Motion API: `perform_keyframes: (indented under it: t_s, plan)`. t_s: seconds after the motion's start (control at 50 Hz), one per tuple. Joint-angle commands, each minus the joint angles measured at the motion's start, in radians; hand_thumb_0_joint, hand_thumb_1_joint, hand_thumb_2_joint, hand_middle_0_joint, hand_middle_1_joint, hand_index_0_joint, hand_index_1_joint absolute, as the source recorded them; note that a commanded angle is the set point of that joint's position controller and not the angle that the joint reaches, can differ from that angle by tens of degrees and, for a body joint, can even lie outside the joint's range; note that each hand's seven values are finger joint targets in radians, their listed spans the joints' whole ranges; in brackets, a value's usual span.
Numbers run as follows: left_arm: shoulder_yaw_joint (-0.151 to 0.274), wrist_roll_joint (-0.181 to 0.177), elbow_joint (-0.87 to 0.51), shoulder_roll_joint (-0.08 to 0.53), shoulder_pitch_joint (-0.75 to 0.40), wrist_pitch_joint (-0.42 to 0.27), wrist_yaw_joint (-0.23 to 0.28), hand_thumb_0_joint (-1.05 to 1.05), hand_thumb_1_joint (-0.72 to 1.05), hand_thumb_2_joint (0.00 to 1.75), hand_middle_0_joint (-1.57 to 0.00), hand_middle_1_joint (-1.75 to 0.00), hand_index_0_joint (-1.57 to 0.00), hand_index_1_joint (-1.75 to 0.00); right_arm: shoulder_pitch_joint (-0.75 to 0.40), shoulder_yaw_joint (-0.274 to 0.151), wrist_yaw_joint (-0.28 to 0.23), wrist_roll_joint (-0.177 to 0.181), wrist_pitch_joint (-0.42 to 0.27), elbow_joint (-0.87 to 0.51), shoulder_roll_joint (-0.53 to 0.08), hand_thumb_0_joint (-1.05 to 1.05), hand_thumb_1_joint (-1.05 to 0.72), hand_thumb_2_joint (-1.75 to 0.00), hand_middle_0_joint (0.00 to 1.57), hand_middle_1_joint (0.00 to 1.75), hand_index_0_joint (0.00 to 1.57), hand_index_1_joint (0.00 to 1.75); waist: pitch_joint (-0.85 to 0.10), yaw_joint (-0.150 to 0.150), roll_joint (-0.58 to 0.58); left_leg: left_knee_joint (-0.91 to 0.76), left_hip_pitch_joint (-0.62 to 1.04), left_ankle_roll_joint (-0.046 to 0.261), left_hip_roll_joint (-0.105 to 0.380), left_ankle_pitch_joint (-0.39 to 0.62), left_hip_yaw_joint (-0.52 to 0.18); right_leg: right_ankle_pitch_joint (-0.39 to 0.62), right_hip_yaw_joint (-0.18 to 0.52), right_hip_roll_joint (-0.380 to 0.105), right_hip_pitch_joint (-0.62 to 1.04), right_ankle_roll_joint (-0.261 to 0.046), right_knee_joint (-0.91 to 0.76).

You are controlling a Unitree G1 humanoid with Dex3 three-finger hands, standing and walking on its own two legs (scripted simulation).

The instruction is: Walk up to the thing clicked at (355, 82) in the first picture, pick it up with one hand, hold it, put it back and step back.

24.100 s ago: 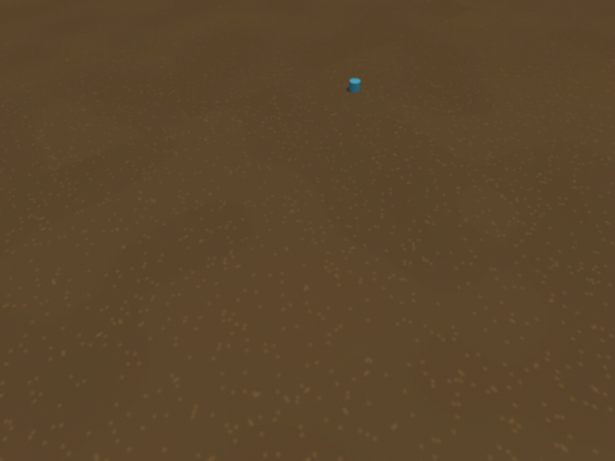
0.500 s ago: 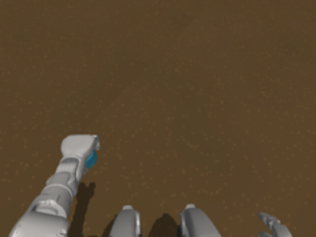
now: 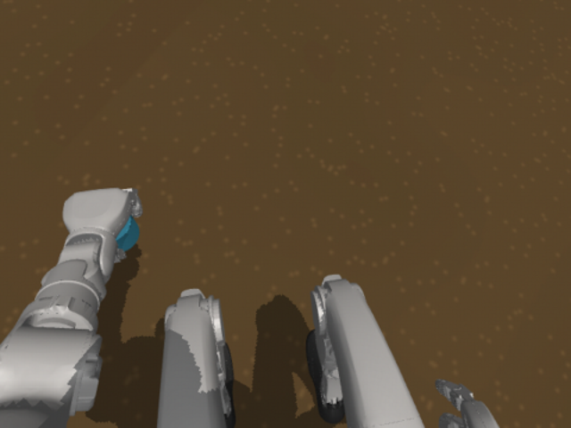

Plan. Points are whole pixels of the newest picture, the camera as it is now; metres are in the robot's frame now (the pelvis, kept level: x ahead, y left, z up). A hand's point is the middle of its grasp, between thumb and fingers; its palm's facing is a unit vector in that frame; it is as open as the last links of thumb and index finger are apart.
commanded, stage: crouch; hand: left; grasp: from above
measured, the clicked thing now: (113, 228) +0.42 +0.25 -0.18
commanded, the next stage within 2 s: lower in 0.92 s
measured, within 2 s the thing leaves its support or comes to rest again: neither
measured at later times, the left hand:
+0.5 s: hand (125, 237) +0.43 +0.26 -0.26, palm faces -0.45 -0.05 -0.89, open 8.8 cm
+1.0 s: hand (133, 238) +0.44 +0.26 -0.31, palm faces -0.45 -0.04 -0.89, open 8.8 cm
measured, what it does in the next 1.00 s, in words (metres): lowers itself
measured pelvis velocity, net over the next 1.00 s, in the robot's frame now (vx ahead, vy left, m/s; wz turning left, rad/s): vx -0.01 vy -0.01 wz -0.07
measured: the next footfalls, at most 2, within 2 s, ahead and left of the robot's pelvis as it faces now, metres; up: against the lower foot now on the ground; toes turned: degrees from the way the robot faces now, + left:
none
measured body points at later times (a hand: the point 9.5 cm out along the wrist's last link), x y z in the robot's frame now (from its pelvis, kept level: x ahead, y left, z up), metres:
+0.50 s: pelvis +0.00 -0.01 -0.09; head +0.23 +0.04 +0.30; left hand +0.45 +0.26 -0.21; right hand +0.07 -0.29 -0.21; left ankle +0.09 +0.11 -0.46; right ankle +0.08 -0.13 -0.46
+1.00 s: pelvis -0.01 -0.01 -0.15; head +0.22 +0.03 +0.24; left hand +0.46 +0.26 -0.26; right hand +0.03 -0.28 -0.26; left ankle +0.09 +0.11 -0.46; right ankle +0.08 -0.13 -0.46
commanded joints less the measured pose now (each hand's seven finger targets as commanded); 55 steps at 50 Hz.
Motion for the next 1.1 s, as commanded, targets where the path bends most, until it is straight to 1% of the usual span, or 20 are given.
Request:
perform_keyframes:
  t_s: [0.0, 0.02, 0.06, 0.14, 0.16, 0.2, 0.32, 0.44, 0.52, 0.54, 0.56, 0.58, 0.6, 0.62, 0.72, 0.78, 0.8, 0.9, 1.0, 1.08]
  plan:
    - [0.075, 0.031, -0.115, 0.247, -0.321, -0.015, 0.089, 0.0, 0.53, 0.79, -0.89, -0.76, -0.92, -0.73, 0.134, -0.068, 0.004, -0.011, -0.03, -0.043, -0.238, 0.0, -0.9, -0.9, 0.2, 0.3, 0.2, 0.3, -0.617, -0.005, 0.176, -0.189, 0.532, -0.01, -0.027, 0.066, -0.02, 0.118, -0.048, 0.013, 0.123, -0.073, -0.16]
    - [0.093, 0.036, -0.131, 0.274, -0.334, -0.013, 0.099, 0.0, 0.53, 0.78, -0.89, -0.76, -0.92, -0.73, 0.137, -0.066, 0.009, -0.015, -0.03, -0.041, -0.239, 0.0, -0.9, -0.9, 0.2, 0.3, 0.2, 0.3, -0.641, 0.004, 0.199, -0.173, 0.543, -0.01, -0.027, 0.096, -0.018, 0.136, -0.051, 0.017, 0.111, -0.075, -0.14]
    - [0.09, 0.042, -0.134, 0.261, -0.366, -0.012, 0.111, 0.0, 0.53, 0.79, -0.9, -0.75, -0.93, -0.72, 0.139, -0.069, 0.02, -0.023, -0.032, -0.04, -0.237, 0.0, -0.9, -0.9, 0.2, 0.3, 0.2, 0.3, -0.661, -0.007, 0.223, -0.139, 0.558, -0.011, -0.023, 0.141, -0.017, 0.168, -0.055, 0.016, 0.087, -0.075, -0.106]
    - [0.105, 0.035, -0.083, 0.258, -0.327, -0.005, 0.119, 0.0, 0.54, 0.78, -0.9, -0.75, -0.93, -0.73, 0.144, -0.068, 0.044, -0.036, -0.036, -0.032, -0.238, 0.0, -0.91, -0.9, 0.2, 0.3, 0.2, 0.3, -0.625, -0.013, 0.222, -0.076, 0.509, -0.007, -0.02, 0.188, -0.005, 0.215, -0.06, 0.016, 0.078, -0.069, -0.067]
    - [0.13, 0.032, -0.145, 0.307, -0.373, -0.014, 0.12, 0.0, 0.55, 0.8, -0.91, -0.76, -0.94, -0.73, 0.15, -0.074, 0.049, -0.039, -0.036, -0.027, -0.238, 0.0, -0.91, -0.9, 0.2, 0.3, 0.2, 0.3, -0.646, -0.009, 0.212, -0.052, 0.496, -0.001, -0.02, 0.194, 0.005, 0.229, -0.058, 0.021, 0.097, -0.067, -0.065]
    - [0.121, 0.031, -0.093, 0.282, -0.333, -0.013, 0.112, 0.0, 0.55, 0.79, -0.91, -0.77, -0.94, -0.74, 0.147, -0.073, 0.058, -0.042, -0.037, -0.031, -0.235, 0.0, -0.91, -0.9, 0.2, 0.3, 0.2, 0.3, -0.624, -0.015, 0.2, -0.025, 0.462, 0.0, -0.02, 0.196, 0.007, 0.234, -0.059, 0.02, 0.086, -0.065, -0.041]
    - [0.128, 0.023, -0.08, 0.3, -0.334, -0.038, 0.089, 0.0, 0.55, 0.81, -0.91, -0.78, -0.94, -0.76, 0.15, -0.076, 0.079, -0.051, -0.031, -0.022, -0.234, 0.0, -0.91, -0.9, 0.2, 0.3, 0.2, 0.3, -0.599, -0.018, 0.141, 0.056, 0.328, 0.014, -0.02, 0.165, 0.025, 0.236, -0.061, 0.038, 0.104, -0.057, -0.006]
    - [0.157, 0.042, -0.097, 0.341, -0.349, -0.066, 0.083, 0.0, 0.6, 0.76, -0.92, -0.8, -0.96, -0.76, 0.155, -0.075, 0.094, -0.06, -0.025, -0.014, -0.237, 0.0, -0.91, -0.9, 0.2, 0.3, 0.2, 0.3, -0.609, -0.014, 0.178, 0.104, 0.313, 0.009, -0.014, 0.193, 0.022, 0.254, -0.071, 0.047, 0.069, -0.06, 0.058]
    - [0.152, 0.053, -0.068, 0.34, -0.395, -0.079, 0.096, 0.0, 0.55, 0.75, -0.9, -0.78, -0.93, -0.74, 0.141, -0.075, 0.097, -0.064, -0.022, -0.01, -0.25, 0.0, -0.91, -0.9, 0.2, 0.3, 0.2, 0.3, -0.589, -0.021, 0.194, 0.135, 0.278, 0.009, -0.012, 0.133, 0.021, 0.202, -0.078, 0.051, 0.004, -0.064, 0.09]
    - [0.171, 0.059, -0.078, 0.378, -0.411, -0.084, 0.103, 0.0, 0.57, 0.73, -0.89, -0.8, -0.93, -0.75, 0.145, -0.074, 0.1, -0.065, -0.022, -0.007, -0.249, 0.0, -0.91, -0.9, 0.2, 0.3, 0.2, 0.3, -0.581, -0.02, 0.189, 0.14, 0.258, 0.012, -0.013, 0.126, 0.023, 0.198, -0.079, 0.053, 0.009, -0.065, 0.096]
    - [0.163, 0.065, -0.018, 0.351, -0.372, -0.078, 0.106, 0.0, 0.55, 0.74, -0.89, -0.79, -0.93, -0.75, 0.143, -0.068, 0.101, -0.066, -0.023, -0.007, -0.253, 0.0, -0.91, -0.9, 0.2, 0.3, 0.2, 0.3, -0.564, -0.02, 0.178, 0.141, 0.257, 0.009, -0.013, 0.109, 0.02, 0.177, -0.082, 0.051, -0.013, -0.065, 0.101]
    - [0.177, 0.062, -0.085, 0.39, -0.451, -0.086, 0.111, 0.0, 0.56, 0.74, -0.88, -0.78, -0.92, -0.74, 0.141, -0.072, 0.1, -0.068, -0.025, 0.0, -0.257, 0.0, -0.9, -0.9, 0.2, 0.3, 0.2, 0.3, -0.574, -0.025, 0.202, 0.149, 0.247, 0.011, -0.011, 0.093, 0.022, 0.165, -0.084, 0.053, -0.035, -0.067, 0.113]
    - [0.166, 0.07, 0.001, 0.369, -0.399, -0.081, 0.114, 0.0, 0.55, 0.73, -0.89, -0.77, -0.92, -0.73, 0.131, -0.066, 0.1, -0.068, -0.026, -0.005, -0.257, 0.0, -0.91, -0.9, 0.2, 0.3, 0.2, 0.3, -0.553, -0.019, 0.197, 0.147, 0.245, 0.008, -0.011, 0.068, 0.017, 0.137, -0.086, 0.053, -0.054, -0.069, 0.119]
    - [0.158, 0.067, 0.0, 0.363, -0.427, -0.08, 0.118, 0.0, 0.54, 0.72, -0.86, -0.78, -0.91, -0.73, 0.122, -0.064, 0.099, -0.069, -0.029, -0.008, -0.26, 0.0, -0.91, -0.9, 0.2, 0.3, 0.2, 0.3, -0.542, -0.033, 0.202, 0.15, 0.23, 0.009, -0.011, 0.044, 0.012, 0.116, -0.09, 0.051, -0.077, -0.068, 0.127]
    - [0.159, 0.072, 0.042, 0.393, -0.46, -0.075, 0.129, 0.0, 0.44, 0.7, -0.81, -0.73, -0.84, -0.7, 0.116, -0.048, 0.095, -0.072, -0.033, 0.009, -0.264, 0.0, -0.9, -0.9, 0.2, 0.3, 0.2, 0.3, -0.539, -0.027, 0.207, 0.173, 0.192, 0.009, -0.014, 0.0, 0.011, 0.076, -0.098, 0.054, -0.11, -0.071, 0.154]
    - [0.158, 0.067, 0.061, 0.409, -0.477, -0.074, 0.123, 0.0, 0.44, 0.69, -0.8, -0.75, -0.84, -0.71, 0.118, -0.041, 0.097, -0.076, -0.04, 0.009, -0.273, 0.0, -0.9, -0.9, 0.2, 0.3, 0.2, 0.3, -0.492, -0.043, 0.201, 0.178, 0.157, 0.009, -0.014, -0.032, 0.003, 0.045, -0.104, 0.05, -0.144, -0.069, 0.173]
    - [0.151, 0.069, 0.109, 0.401, -0.438, -0.068, 0.119, 0.0, 0.43, 0.67, -0.8, -0.73, -0.84, -0.69, 0.11, -0.037, 0.096, -0.076, -0.042, 0.003, -0.274, 0.0, -0.9, -0.9, 0.2, 0.3, 0.2, 0.3, -0.486, -0.037, 0.19, 0.185, 0.158, 0.011, -0.015, -0.033, 0.005, 0.044, -0.102, 0.05, -0.145, -0.07, 0.171]
    - [0.163, 0.053, 0.06, 0.424, -0.457, -0.076, 0.107, 0.0, 0.43, 0.63, -0.79, -0.73, -0.83, -0.69, 0.135, -0.024, 0.098, -0.081, -0.045, 0.015, -0.277, 0.0, -0.9, -0.9, 0.2, 0.3, 0.2, 0.3, -0.515, -0.045, 0.176, 0.241, 0.12, 0.017, -0.018, 0.037, 0.024, 0.116, -0.099, 0.053, -0.093, -0.062, 0.187]
    - [0.165, 0.044, 0.067, 0.434, -0.436, -0.081, 0.094, 0.0, 0.46, 0.7, -0.84, -0.73, -0.87, -0.7, 0.135, -0.018, 0.104, -0.078, -0.04, 0.012, -0.277, 0.0, -0.91, -0.9, 0.2, 0.3, 0.2, 0.3, -0.519, -0.04, 0.17, 0.267, 0.102, 0.018, -0.015, 0.057, 0.024, 0.139, -0.101, 0.058, -0.07, -0.06, 0.202]
    - [0.168, 0.059, 0.086, 0.439, -0.425, -0.096, 0.1, 0.0, 0.45, 0.71, -0.86, -0.7, -0.88, -0.68, 0.127, -0.009, 0.105, -0.081, -0.033, 0.014, -0.282, 0.0, -0.91, -0.9, 0.2, 0.3, 0.2, 0.3, -0.497, -0.049, 0.179, 0.286, 0.082, 0.014, -0.013, 0.068, 0.016, 0.153, -0.111, 0.062, -0.092, -0.06, 0.228]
